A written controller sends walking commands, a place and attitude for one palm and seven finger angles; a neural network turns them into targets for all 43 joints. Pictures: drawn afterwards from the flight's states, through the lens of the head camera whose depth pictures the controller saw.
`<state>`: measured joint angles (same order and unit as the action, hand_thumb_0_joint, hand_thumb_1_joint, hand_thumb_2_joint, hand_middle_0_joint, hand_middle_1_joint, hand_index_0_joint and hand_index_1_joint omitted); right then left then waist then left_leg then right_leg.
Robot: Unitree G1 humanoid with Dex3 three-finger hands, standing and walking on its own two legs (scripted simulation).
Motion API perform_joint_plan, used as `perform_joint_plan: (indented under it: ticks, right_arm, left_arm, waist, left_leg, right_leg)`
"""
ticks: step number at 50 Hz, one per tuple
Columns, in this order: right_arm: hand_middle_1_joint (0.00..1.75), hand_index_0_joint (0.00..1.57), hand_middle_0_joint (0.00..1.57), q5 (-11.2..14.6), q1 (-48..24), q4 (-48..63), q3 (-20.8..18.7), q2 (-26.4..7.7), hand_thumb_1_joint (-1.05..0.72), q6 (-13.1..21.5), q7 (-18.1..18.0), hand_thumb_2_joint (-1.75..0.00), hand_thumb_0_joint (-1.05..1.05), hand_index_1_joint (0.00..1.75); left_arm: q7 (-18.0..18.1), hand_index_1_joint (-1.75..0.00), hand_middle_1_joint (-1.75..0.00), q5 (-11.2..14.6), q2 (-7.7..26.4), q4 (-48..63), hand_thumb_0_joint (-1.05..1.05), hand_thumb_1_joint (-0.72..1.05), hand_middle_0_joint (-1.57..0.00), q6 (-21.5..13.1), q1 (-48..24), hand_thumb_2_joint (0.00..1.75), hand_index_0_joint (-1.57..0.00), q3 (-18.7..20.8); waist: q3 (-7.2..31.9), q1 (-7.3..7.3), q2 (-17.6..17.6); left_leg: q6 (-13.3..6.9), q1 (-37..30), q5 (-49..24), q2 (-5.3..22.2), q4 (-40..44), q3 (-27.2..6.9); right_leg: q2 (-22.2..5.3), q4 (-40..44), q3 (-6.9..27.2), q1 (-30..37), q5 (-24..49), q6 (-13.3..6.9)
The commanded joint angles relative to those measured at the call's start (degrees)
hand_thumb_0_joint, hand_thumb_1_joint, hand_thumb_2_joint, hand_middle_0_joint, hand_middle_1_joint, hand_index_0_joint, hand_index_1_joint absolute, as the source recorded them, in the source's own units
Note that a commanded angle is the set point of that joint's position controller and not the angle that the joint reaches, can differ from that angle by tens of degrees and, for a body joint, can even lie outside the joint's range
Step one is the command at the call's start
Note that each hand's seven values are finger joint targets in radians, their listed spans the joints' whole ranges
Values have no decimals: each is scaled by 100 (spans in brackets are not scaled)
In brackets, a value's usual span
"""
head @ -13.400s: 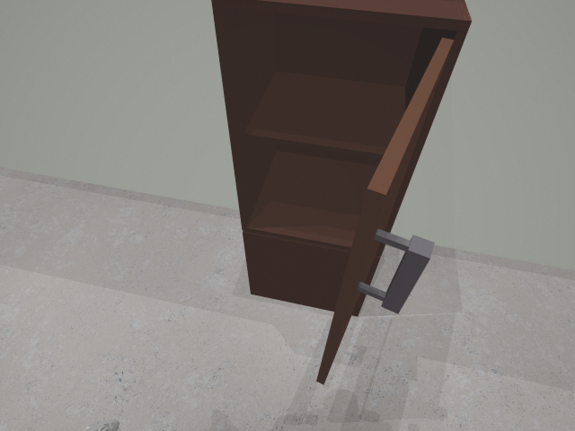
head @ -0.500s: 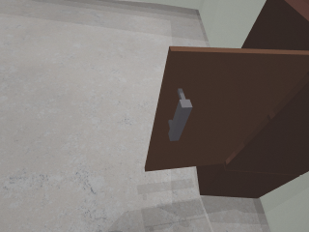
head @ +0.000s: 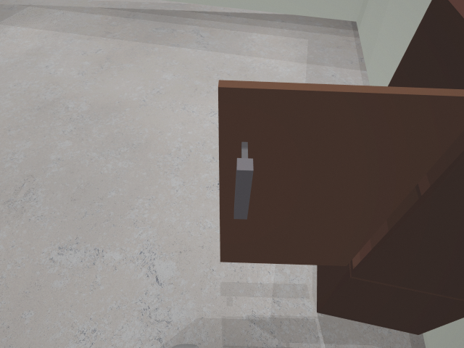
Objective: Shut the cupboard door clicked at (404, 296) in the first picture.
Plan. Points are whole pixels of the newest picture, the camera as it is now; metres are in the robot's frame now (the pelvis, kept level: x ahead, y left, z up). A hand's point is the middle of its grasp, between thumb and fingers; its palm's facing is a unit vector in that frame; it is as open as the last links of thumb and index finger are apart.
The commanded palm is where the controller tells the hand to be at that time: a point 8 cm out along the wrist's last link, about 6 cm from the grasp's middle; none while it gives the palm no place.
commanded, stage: shuffle to correct the standing spot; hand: left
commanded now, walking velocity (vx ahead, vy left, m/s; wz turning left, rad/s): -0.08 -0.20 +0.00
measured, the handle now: (242, 181) +0.37 +0.01 +0.09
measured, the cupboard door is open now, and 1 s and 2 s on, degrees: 100 100 100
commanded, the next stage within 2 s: come to a stop and stand still in 0.78 s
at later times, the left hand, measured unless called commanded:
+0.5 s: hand out of the picture -0.01 +0.08 -0.17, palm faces +0.02 -0.98 -0.21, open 7.4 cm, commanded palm none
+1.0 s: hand out of the picture -0.02 +0.00 -0.17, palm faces -0.01 -0.99 -0.13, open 7.4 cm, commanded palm none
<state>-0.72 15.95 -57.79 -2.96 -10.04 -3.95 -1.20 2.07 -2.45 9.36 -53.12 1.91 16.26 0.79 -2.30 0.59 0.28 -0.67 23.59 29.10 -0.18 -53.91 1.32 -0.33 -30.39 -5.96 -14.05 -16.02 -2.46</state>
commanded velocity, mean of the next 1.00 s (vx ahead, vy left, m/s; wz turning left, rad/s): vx -0.03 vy -0.15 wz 0.00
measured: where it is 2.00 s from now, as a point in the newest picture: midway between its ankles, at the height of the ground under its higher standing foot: outside the picture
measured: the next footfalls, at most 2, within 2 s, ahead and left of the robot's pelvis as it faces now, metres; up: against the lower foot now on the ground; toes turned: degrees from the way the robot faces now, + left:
left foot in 0.08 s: +0.03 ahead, +0.07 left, +0.00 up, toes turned +5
right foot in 0.40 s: +0.00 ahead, -0.23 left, +0.00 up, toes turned -3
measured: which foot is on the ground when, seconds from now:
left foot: up 0.00-0.06, down 0.08-0.42, up 0.44-0.66, down 0.68-1.00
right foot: down 0.00-0.10, up 0.12-0.38, down 0.40-0.68, up 0.70-1.00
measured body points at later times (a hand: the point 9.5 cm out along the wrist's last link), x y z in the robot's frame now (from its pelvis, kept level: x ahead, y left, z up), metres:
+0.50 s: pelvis -0.04 -0.11 -0.01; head -0.01 -0.10 +0.44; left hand -0.01 +0.13 -0.16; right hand +0.00 -0.36 -0.16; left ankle -0.04 +0.03 -0.70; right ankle -0.04 -0.22 -0.73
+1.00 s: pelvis -0.08 -0.17 +0.01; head -0.04 -0.14 +0.46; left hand -0.02 +0.05 -0.16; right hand -0.08 -0.41 -0.13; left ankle -0.07 -0.08 -0.73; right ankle -0.11 -0.36 -0.69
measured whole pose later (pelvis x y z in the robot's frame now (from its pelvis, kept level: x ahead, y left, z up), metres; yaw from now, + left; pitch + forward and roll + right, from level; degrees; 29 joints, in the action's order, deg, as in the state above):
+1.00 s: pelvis -0.08 -0.17 +0.01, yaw +0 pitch +0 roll -3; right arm -2.0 16.0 -58.4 -1.7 -8.5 -1.8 -2.1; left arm -0.5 -1.4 11.0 -54.5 4.6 12.3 2.7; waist -4.3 1.5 1.0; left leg -1.7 15.4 14.3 4.2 -29.2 3.7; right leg -2.6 -43.8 0.0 -18.7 -24.9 1.9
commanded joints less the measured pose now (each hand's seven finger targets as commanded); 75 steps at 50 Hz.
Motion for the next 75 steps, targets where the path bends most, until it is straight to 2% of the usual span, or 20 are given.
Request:
perform_joint_plan:
  ticks: [1, 3, 5, 9, 17, 19, 20, 22, 31, 32, 35, 40, 47, 50, 53, 54, 56, 60, 65, 75]
  right_arm:
    - [30, 20, 20, -29, 304, 133, -6, -85, -90, 190, -55, -90, 0, 30]
    - [30, 20, 20, -35, 636, -48, 6, -276, -90, 248, -106, -90, 0, 30]
    - [30, 20, 20, -92, 630, 96, -100, -953, -90, 278, -168, -90, 0, 30]
    - [30, 20, 20, -104, -104, 142, -52, -798, -90, 357, -273, -90, 0, 30]
    - [30, 20, 20, -121, -120, 138, -298, -1206, -90, 214, -176, -90, 0, 30]
    - [30, 20, 20, -60, -29, 191, -313, -970, -90, 182, -126, -90, 0, 30]
    - [30, 20, 20, -44, 79, 279, -245, -523, -90, 171, -93, -90, 0, 30]
    - [30, 20, 20, -29, -503, 512, -176, -348, -90, 93, -124, -90, 0, 30]
    - [30, 20, 20, -25, 111, 144, 14, -176, -90, 228, -151, -90, 0, 30]
    - [30, 20, 20, -23, 441, 30, 33, -250, -90, 279, -174, -90, 0, 30]
    - [30, 20, 20, -118, 607, 79, -37, -1037, -90, 318, -302, -90, 0, 30]
    - [30, 20, 20, -135, -190, 313, 9, -776, -90, 441, -316, -90, 0, 30]
    - [30, 20, 20, -165, 221, 204, -163, -985, -90, 321, -138, -90, 0, 30]
    - [30, 20, 20, -104, 193, 153, -106, -785, -90, 319, -47, -90, 0, 30]
    - [30, 20, 20, 9, 61, 339, 81, -77, -90, 373, 38, -90, 0, 30]
    - [30, 20, 20, -25, -10, 391, 53, -172, -90, 383, 88, -90, 0, 30]
    - [30, 20, 20, -32, -103, 349, 27, -302, -90, 304, 86, -90, 0, 30]
    - [30, 20, 20, 47, 101, 161, 60, -240, -90, 353, 91, -90, 0, 30]
    - [30, 20, 20, 18, 181, 169, 4, -696, -90, 415, -16, -90, 0, 30]
    - [30, 20, 20, 59, -205, 159, 59, -507, -90, 458, -38, -90, 0, 30]
  left_arm:
    - [32, -30, -30, 61, 770, 93, 0, 90, -20, 22, 393, 90, -20, 173]
    - [-6, -30, -30, 123, 591, 45, 0, 90, -20, 60, 488, 90, -20, 155]
    - [-51, -30, -30, 141, 359, 153, 0, 90, -20, 85, 739, 90, -20, 119]
    - [-125, -30, -30, 107, 536, 50, 0, 90, -20, 219, 353, 90, -20, 281]
    - [-212, -30, -30, 146, 323, 105, 0, 90, -20, 177, 418, 90, -20, 262]
    - [-179, -30, -30, 99, 600, 33, 0, 90, -20, 97, 723, 90, -20, 295]
    - [-121, -30, -30, 55, 992, 31, 0, 90, -20, 58, 681, 90, -20, 348]
    - [-83, -30, -30, -18, 1117, 156, 0, 90, -20, 50, 630, 90, -20, 342]
    - [-39, -30, -30, 84, 855, 215, 0, 90, -20, 118, 180, 90, -20, 284]
    - [-48, -30, -30, 124, 760, 212, 0, 90, -20, 126, 144, 90, -20, 275]
    - [-94, -30, -30, 87, 644, 329, 0, 90, -20, 201, 208, 90, -20, 256]
    - [-261, -30, -30, 93, 556, 210, 0, 90, -20, 291, -48, 90, -20, 345]
    - [-254, -30, -30, 131, 252, 276, 0, 90, -20, 181, -404, 90, -20, 211]
    - [-192, -30, -30, 153, 226, -21, 0, 90, -20, -60, 131, 90, -20, 180]
    - [-62, -30, -30, 129, 986, -273, 0, 90, -20, -237, 604, 90, -20, 196]
    - [-92, -30, -30, 97, 1078, -221, 0, 90, -20, -237, 474, 90, -20, 185]
    - [-27, -30, -30, 122, 958, -187, 0, 90, -20, -315, 247, 90, -20, 218]
    - [28, -30, -30, 110, 975, -165, 0, 90, -20, -278, 164, 90, -20, 230]
    - [55, -30, -30, 159, 478, -107, 0, 90, -20, -41, 219, 90, -20, 132]
    - [11, -30, -30, 135, 479, -428, 0, 90, -20, -148, 371, 90, -20, 3]
  waist:
    - [59, -1, 706]
    - [118, 121, 329]
    - [66, 67, -1074]
    - [-225, -99, -711]
    - [219, -51, -909]
    - [325, -120, -39]
    - [249, -76, 1224]
    - [257, -364, 1858]
    - [265, 26, 575]
    - [357, 171, 421]
    - [65, 273, -1380]
    - [-225, -130, -464]
    - [96, 173, -1217]
    - [250, -101, -789]
    - [12, -314, 1249]
    - [-5, -260, 785]
    - [-356, -248, 1828]
    - [-100, -90, 920]
    - [-58, -107, -950]
    - [112, -110, 119]
  left_leg:
    - [5, -802, -835, -40, 1784, 420]
    - [-124, -1631, -1908, 464, 3159, 7]
    - [-1134, -1701, -3684, 2456, 3602, -2061]
    - [-1073, -756, -3804, 1929, 3572, -1168]
    - [-634, -943, -2971, 1618, 2957, -841]
    - [-202, -426, -1894, 1004, 2030, -303]
    - [65, 333, -618, 347, 1190, 378]
    - [10, 514, 682, 49, -497, 57]
    - [1, -978, -960, 67, 2240, 379]
    - [-67, -1587, -1600, 264, 3206, 225]
    - [-1472, -1705, -4508, 2809, 3561, -2608]
    - [-970, -907, -4072, 1708, 3495, -825]
    - [-812, -1235, -1643, 1408, 3712, -908]
    - [-444, -703, -817, 964, 3205, -691]
    - [46, 429, 82, 50, 1644, 215]
    - [35, 59, -102, 40, 1402, 118]
    - [71, 446, -247, 90, 988, 15]
    - [148, -518, -980, -63, 2220, 190]
    - [-510, -1214, -3143, 977, 3451, -975]
    - [-295, -1420, -2400, 591, 3395, -677]
  right_leg:
    - [-994, 600, 891, -135, 2066, -778]
    - [-671, 23, 742, -392, 1152, -308]
    - [-104, -1530, 331, -1284, -1310, 174]
    - [-136, -3068, 833, -1137, -986, 337]
    - [-33, -234, 205, -13, -385, 340]
    - [-304, 990, 423, 715, 686, 287]
    - [-1174, 1125, 1303, 1015, 1710, -56]
    - [-1562, 1345, 1913, 103, 1924, -795]
    - [-896, 631, 1484, -40, 1759, -822]
    - [-749, 276, 1340, -193, 1446, -565]
    - [97, -2780, 905, -1642, -1704, 243]
    - [6, -3919, 957, -1509, -567, 441]
    - [-95, -1344, 277, -751, -1111, 440]
    - [107, 672, 54, 664, -161, 373]
    - [-1738, 1828, 2192, 1014, -224, -247]
    - [-1808, 1782, 2227, 441, -576, -457]
    - [-1682, 1781, 2359, 520, 526, -575]
    - [-1474, 807, 1515, 525, 2559, -485]
    - [-333, -127, 539, -205, -307, 302]
    - [-543, 779, 877, 185, 621, 247]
